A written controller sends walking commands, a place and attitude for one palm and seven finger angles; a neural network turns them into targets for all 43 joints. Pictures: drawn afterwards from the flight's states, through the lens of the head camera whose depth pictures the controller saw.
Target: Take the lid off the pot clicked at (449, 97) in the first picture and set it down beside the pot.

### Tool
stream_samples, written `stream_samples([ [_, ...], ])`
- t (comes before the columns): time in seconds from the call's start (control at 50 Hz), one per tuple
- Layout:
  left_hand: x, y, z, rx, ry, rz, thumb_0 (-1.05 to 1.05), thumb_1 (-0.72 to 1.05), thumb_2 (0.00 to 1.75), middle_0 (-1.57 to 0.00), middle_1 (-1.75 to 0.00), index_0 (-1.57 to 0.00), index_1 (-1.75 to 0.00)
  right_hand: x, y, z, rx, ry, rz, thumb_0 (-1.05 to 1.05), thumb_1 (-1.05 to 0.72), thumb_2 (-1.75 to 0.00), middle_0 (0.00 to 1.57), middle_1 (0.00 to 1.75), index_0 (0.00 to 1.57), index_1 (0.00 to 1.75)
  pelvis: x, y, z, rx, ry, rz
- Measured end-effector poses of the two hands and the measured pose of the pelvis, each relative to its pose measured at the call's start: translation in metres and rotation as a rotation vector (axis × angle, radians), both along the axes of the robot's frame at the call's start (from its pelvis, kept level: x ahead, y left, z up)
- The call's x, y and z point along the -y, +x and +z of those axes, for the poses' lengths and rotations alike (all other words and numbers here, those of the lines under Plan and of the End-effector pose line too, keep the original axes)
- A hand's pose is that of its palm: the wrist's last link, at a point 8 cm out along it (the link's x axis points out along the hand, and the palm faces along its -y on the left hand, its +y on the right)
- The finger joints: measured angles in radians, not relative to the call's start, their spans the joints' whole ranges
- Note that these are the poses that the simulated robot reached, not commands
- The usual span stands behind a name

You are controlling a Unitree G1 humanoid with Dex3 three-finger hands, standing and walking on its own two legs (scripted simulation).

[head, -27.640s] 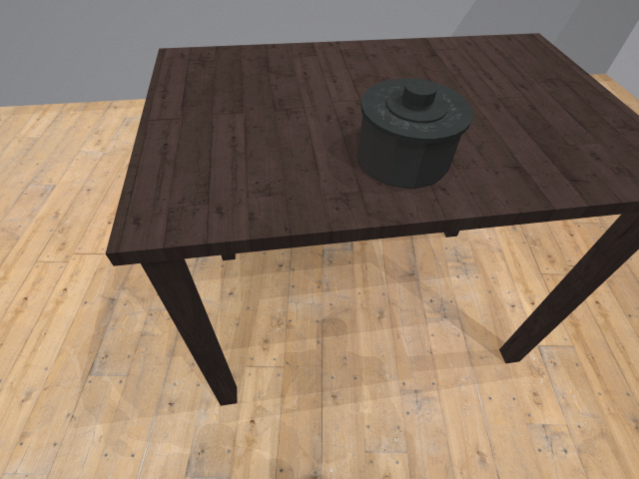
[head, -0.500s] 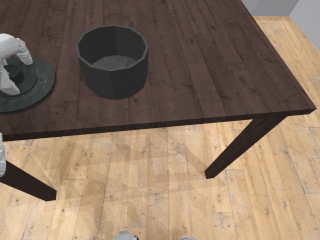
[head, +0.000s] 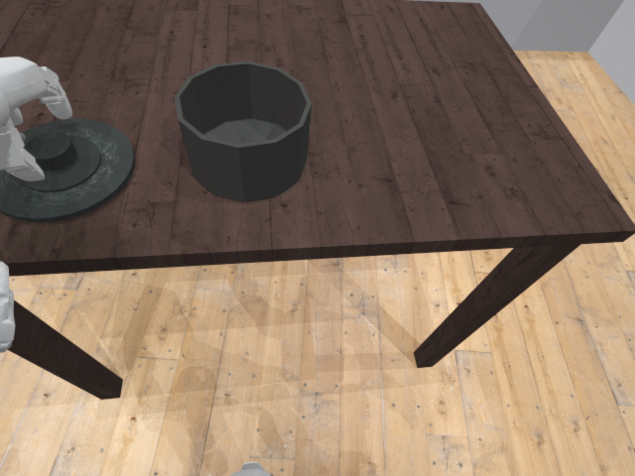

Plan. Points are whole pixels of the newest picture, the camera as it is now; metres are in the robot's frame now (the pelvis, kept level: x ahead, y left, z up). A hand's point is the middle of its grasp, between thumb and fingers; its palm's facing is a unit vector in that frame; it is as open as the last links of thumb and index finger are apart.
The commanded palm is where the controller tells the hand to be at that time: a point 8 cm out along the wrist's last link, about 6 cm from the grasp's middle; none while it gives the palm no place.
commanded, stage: raise the empty hand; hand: left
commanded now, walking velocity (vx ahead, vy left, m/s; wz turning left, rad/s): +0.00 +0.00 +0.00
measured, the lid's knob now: (52, 150) +0.51 +0.32 +0.09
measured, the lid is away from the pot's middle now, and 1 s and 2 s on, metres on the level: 0.24 0.24 0.24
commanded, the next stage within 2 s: draw the hand back to the body in 1.02 s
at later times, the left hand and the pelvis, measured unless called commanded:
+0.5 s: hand out of the picture +0.49 +0.32 +0.19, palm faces -0.33 -0.11 -0.94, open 11.1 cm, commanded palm +0.51 +0.31 +0.26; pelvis +0.00 +0.00 +0.01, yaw +0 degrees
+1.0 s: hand out of the picture +0.49 +0.32 +0.24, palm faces -0.28 -0.11 -0.95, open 11.1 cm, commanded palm +0.51 +0.31 +0.31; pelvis +0.01 +0.00 +0.01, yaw +1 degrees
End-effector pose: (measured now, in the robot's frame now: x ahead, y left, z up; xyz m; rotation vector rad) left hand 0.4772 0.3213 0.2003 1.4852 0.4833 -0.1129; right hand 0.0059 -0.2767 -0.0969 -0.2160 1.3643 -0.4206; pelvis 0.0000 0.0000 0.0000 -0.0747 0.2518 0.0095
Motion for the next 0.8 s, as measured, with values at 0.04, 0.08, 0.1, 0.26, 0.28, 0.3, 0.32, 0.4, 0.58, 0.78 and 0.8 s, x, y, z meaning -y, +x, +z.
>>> stream_samples([
  [0.04,0.001,-0.001,0.005,0.009,-0.005,0.0,0.0,-0.09,0.82,-0.44,-0.71,-0.44,-0.72,-0.001,0.002,0.0,0.008,0.004,0.004,0.0,-0.9,-0.9,0.2,0.3,0.21,0.3,0.0,0.0,0.001,0.005,0.001,0.0],
  [0.08,0.001,-0.001,0.009,0.008,-0.009,0.009,0.0,-0.09,0.82,-0.44,-0.71,-0.44,-0.72,-0.002,0.003,-0.001,0.015,0.008,0.005,0.0,-0.9,-0.9,0.2,0.3,0.21,0.3,0.0,-0.001,0.001,0.01,0.003,0.0],
  [0.1,0.001,-0.001,0.011,0.005,-0.003,0.011,0.0,-0.09,0.82,-0.44,-0.71,-0.44,-0.72,-0.002,0.004,-0.001,0.017,0.009,0.006,0.0,-0.9,-0.9,0.2,0.3,0.21,0.3,-0.001,-0.001,0.001,0.011,0.003,0.0],
  [0.26,0.007,0.002,0.029,0.019,0.001,0.011,0.0,-0.09,0.82,-0.44,-0.71,-0.44,-0.72,-0.005,0.001,-0.001,0.02,0.018,0.004,0.0,-0.9,-0.9,0.2,0.3,0.21,0.3,-0.001,-0.001,0.003,0.019,0.006,0.001],
  [0.28,0.008,0.003,0.031,0.022,-0.001,0.012,0.0,-0.09,0.82,-0.44,-0.71,-0.44,-0.72,-0.005,0.0,-0.001,0.019,0.018,0.003,0.0,-0.9,-0.9,0.2,0.3,0.21,0.3,-0.001,-0.001,0.003,0.02,0.007,0.001],
  [0.3,0.008,0.003,0.033,0.025,-0.001,0.014,0.0,-0.09,0.82,-0.44,-0.71,-0.44,-0.72,-0.005,0.0,0.0,0.018,0.019,0.001,0.0,-0.9,-0.9,0.2,0.3,0.21,0.3,-0.001,-0.001,0.004,0.021,0.008,0.0],
  [0.32,0.008,0.004,0.035,0.027,0.0,0.017,0.0,-0.09,0.82,-0.44,-0.71,-0.44,-0.72,-0.005,-0.001,0.0,0.018,0.019,-0.001,0.0,-0.9,-0.9,0.2,0.3,0.21,0.3,-0.001,0.0,0.004,0.021,0.008,-0.001],
  [0.4,0.005,0.006,0.041,0.027,0.003,0.035,0.0,-0.09,0.82,-0.44,-0.71,-0.44,-0.72,-0.005,-0.005,0.001,0.012,0.018,-0.011,0.0,-0.9,-0.9,0.2,0.3,0.21,0.3,-0.001,0.001,0.005,0.023,0.01,-0.004],
  [0.58,-0.002,0.009,0.058,0.037,-0.001,0.059,0.0,-0.09,0.82,-0.44,-0.71,-0.44,-0.72,-0.003,-0.01,0.005,-0.009,0.015,-0.025,0.0,-0.91,-0.9,0.2,0.3,0.21,0.3,-0.001,0.005,0.007,0.025,0.01,-0.005],
  [0.78,-0.002,0.01,0.079,0.064,0.007,0.071,0.0,-0.09,0.82,-0.44,-0.71,-0.44,-0.72,-0.004,0.001,0.006,0.007,0.026,-0.007,0.0,-0.91,-0.9,0.2,0.3,0.21,0.3,-0.002,0.007,0.009,0.027,0.011,0.002],
  [0.8,-0.001,0.01,0.081,0.066,0.009,0.072,0.0,-0.09,0.82,-0.44,-0.71,-0.44,-0.72,-0.004,0.002,0.006,0.012,0.028,-0.004,0.0,-0.91,-0.9,0.2,0.3,0.21,0.3,-0.002,0.007,0.009,0.027,0.012,0.001],
])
